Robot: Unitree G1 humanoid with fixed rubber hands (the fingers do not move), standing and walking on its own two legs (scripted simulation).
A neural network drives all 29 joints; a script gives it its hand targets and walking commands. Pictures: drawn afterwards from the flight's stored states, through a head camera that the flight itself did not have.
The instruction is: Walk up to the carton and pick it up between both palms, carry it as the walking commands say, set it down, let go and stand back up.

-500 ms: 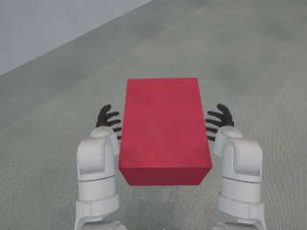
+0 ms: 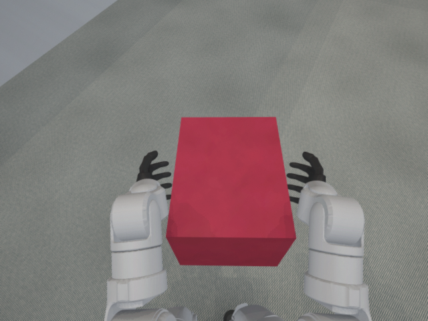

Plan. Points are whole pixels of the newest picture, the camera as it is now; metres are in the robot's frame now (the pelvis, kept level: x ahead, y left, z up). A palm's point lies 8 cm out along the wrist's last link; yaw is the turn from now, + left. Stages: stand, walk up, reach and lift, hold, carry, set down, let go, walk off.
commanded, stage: carry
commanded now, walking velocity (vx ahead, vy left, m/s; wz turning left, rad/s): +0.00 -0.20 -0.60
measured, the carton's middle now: (228, 190) +0.37 -0.01 -0.05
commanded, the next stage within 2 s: none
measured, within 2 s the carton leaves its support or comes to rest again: neither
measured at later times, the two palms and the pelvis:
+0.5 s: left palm (307, 146) +0.38 -0.15 +0.09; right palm out of the picture +0.31 -0.42 +0.07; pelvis +0.05 -0.22 +0.00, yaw -10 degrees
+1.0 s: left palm (372, 165) +0.32 -0.23 +0.12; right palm out of the picture +0.24 -0.50 +0.11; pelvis -0.01 -0.28 +0.01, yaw -12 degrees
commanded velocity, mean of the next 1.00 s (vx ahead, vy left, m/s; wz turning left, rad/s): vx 0.00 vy -0.03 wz -0.08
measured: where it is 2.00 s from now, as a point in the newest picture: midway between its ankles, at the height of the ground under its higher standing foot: outside the picture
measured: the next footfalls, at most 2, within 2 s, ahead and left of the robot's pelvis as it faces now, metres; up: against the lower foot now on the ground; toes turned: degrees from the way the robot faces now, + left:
left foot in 0.10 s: +0.02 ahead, +0.06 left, +0.00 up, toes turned +2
right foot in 0.38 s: +0.14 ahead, -0.33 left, +0.00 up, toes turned +0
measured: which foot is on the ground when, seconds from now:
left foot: up 0.00-0.08, down 0.10-0.38, up 0.40-0.96, down 0.98-1.00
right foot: down 0.00-0.10, up 0.12-0.36, down 0.38-1.00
